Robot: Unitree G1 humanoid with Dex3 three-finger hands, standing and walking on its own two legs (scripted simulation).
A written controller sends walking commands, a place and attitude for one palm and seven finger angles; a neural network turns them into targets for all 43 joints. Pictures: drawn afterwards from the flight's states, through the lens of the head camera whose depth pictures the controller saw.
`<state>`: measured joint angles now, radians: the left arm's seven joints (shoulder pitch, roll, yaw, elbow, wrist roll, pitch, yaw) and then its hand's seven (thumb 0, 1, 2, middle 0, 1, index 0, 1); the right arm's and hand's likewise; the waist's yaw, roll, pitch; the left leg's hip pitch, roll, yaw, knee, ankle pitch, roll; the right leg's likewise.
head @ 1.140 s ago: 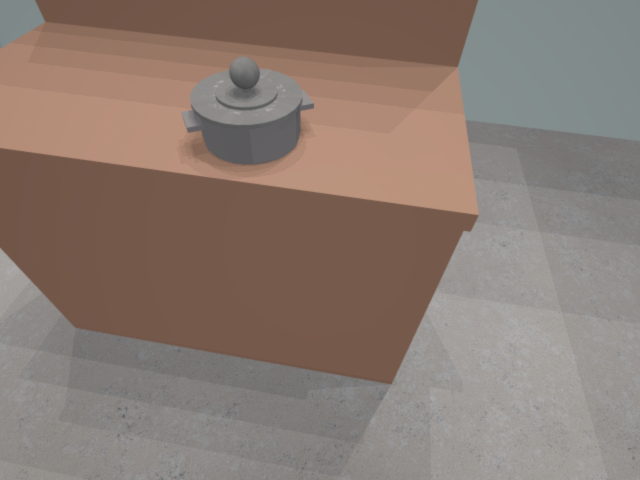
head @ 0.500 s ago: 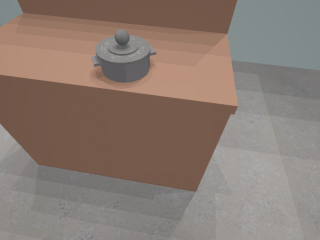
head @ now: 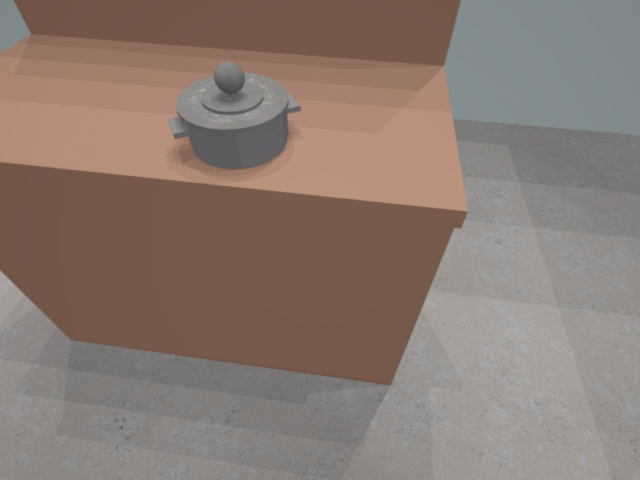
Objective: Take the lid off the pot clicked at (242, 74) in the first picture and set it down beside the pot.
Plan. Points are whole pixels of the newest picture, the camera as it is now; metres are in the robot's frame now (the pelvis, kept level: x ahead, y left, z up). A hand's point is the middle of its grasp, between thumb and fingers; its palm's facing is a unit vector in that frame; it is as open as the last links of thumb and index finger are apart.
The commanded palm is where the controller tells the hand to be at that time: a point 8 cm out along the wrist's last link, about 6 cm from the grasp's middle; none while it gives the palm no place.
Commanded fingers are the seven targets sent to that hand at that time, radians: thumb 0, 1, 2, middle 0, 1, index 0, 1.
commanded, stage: take the last steps up to it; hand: left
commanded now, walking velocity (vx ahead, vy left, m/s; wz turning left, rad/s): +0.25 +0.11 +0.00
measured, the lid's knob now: (229, 77) +0.68 +0.20 +0.17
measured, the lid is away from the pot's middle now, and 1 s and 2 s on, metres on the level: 0.00 0.00 0.00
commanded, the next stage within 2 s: come to a stop and stand still in 0.38 s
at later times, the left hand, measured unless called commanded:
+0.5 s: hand (180, 425) +0.22 +0.23 -0.16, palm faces -0.04 -0.98 -0.19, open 7.4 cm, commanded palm none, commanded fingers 0.00 0.90 0.90 -0.20 -0.30 -0.20 -0.30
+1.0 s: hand (154, 392) +0.27 +0.29 -0.17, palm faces +0.01 -0.96 -0.28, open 7.3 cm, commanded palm none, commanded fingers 0.00 0.90 0.90 -0.20 -0.30 -0.20 -0.30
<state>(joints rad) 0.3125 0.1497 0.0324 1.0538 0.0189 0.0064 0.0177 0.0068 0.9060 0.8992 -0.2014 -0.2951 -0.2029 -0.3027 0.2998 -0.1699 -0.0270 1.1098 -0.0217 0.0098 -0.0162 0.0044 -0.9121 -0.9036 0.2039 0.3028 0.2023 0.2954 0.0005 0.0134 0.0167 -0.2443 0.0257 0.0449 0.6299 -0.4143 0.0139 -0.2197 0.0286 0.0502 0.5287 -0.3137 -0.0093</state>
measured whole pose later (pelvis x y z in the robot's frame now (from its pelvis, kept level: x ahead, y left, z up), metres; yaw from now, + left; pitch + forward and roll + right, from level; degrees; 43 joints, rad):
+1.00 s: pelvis +0.18 +0.08 -0.01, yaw -1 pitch -1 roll +0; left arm 0.15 0.24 0.07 0.92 0.03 0.04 0.04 0.00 0.91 0.90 -0.20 -0.30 -0.20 -0.30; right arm 0.08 -0.22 -0.06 0.94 -0.01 0.02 -0.02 0.00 -0.92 -0.90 0.20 0.30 0.20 0.29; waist 0.01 -0.03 0.12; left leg -0.38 0.03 0.02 0.76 -0.36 -0.05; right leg -0.37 -0.06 -0.08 0.60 -0.21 -0.01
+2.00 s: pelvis +0.19 +0.06 -0.01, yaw -3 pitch -1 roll +2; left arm 0.34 0.14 0.02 1.09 0.00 0.00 0.05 0.01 0.90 0.90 -0.20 -0.30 -0.20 -0.30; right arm 0.13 -0.14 -0.02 1.03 -0.01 -0.01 -0.02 0.00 -0.91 -0.90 0.20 0.30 0.20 0.30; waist 0.02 -0.06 0.08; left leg -0.29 -0.02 0.08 0.57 -0.25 0.03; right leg -0.12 -0.02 -0.01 0.67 -0.49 0.00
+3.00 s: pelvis +0.23 +0.06 +0.00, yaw -3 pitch +0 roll +0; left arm 0.28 0.15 -0.01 1.06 0.01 -0.01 0.05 0.01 0.91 0.90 -0.20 -0.30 -0.20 -0.30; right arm 0.25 -0.18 0.00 1.04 -0.01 -0.01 -0.03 0.01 -0.93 -0.90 0.20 0.30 0.20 0.30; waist -0.01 0.02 0.03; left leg -0.25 0.02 0.04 0.59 -0.34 0.01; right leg -0.16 -0.01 -0.04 0.54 -0.39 0.00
